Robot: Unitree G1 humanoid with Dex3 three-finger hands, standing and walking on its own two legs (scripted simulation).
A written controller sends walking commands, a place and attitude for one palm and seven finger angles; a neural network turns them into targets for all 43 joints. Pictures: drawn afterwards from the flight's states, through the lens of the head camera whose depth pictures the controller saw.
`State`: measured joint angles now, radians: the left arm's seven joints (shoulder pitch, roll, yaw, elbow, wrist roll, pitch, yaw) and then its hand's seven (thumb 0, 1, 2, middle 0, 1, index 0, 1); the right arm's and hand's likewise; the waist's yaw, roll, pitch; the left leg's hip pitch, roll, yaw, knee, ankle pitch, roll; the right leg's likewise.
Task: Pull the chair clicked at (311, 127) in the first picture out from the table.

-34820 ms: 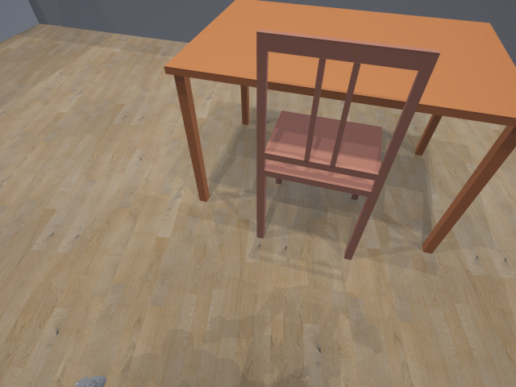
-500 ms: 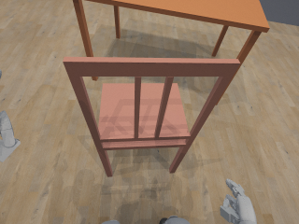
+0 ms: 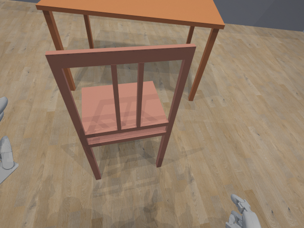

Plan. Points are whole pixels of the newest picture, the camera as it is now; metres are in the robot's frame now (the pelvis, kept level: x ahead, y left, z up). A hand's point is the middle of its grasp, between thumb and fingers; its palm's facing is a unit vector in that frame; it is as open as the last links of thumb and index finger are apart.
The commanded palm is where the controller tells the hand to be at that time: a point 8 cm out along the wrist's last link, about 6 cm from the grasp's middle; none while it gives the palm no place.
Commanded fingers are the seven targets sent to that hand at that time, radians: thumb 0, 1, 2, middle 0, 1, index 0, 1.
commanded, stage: stop stepping back and stand still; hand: left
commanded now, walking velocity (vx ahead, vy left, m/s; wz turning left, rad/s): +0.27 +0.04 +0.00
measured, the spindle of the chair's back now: (116, 101) +0.56 +0.13 -0.05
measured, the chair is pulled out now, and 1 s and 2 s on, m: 0.62 0.62 0.62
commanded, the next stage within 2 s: let the arm hang, fingers relaxed in 1.36 s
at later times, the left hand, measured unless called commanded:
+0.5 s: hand out of the picture +0.15 +0.26 +0.16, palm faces +0.47 -0.79 -0.39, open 7.4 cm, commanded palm +0.09 +0.30 +0.19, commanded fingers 0.00 0.90 0.90 -0.20 -0.30 -0.20 -0.30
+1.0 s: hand (12, 159) +0.21 +0.25 +0.16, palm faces +0.38 -0.79 -0.48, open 7.4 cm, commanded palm +0.15 +0.29 +0.19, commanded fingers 0.00 0.90 0.90 -0.20 -0.30 -0.20 -0.30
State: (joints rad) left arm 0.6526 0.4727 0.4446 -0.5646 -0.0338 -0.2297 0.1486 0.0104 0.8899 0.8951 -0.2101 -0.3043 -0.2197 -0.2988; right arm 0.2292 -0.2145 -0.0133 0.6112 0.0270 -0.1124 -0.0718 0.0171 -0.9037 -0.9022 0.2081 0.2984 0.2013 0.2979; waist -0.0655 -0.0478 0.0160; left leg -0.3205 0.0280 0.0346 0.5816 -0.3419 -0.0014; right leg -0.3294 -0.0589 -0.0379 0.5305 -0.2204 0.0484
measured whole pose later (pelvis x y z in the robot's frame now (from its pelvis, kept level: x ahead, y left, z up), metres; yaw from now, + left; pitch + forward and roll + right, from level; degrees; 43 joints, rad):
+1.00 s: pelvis +0.01 -0.01 +0.01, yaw +1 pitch +0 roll -1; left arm 0.57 0.44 0.40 -0.51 -0.03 -0.19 0.15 0.02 0.89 0.90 -0.21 -0.30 -0.22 -0.30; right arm 0.19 -0.18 -0.01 0.65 0.02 -0.14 -0.08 0.02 -0.90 -0.90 0.21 0.30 0.20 0.30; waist -0.01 -0.03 0.05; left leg -0.22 0.02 0.02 0.44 -0.22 0.00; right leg -0.16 -0.01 0.03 0.39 -0.23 0.02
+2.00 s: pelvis -0.02 -0.01 +0.01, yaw +4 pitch +0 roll -1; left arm 0.40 0.23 -0.01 0.99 0.01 0.03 0.02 0.00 0.95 0.90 -0.20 -0.30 -0.21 -0.30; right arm 0.36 -0.19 -0.01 0.97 -0.02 0.03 -0.01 0.01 -0.92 -0.90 0.20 0.30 0.20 0.30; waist 0.00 0.02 0.08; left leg -0.29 0.00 -0.03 0.49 -0.20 0.00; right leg -0.22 -0.03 -0.03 0.46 -0.24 0.01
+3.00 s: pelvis +0.00 -0.03 +0.01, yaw +3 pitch -1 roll +0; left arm 0.29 0.15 -0.01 1.04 0.01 0.00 0.03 0.01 0.92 0.90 -0.19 -0.30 -0.20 -0.30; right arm 0.31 -0.13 0.00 1.05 -0.02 0.00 -0.03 0.01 -0.91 -0.90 0.20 0.30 0.20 0.30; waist -0.01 0.01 0.08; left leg -0.23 0.03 -0.03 0.45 -0.21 -0.02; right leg -0.18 0.00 -0.02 0.44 -0.25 -0.01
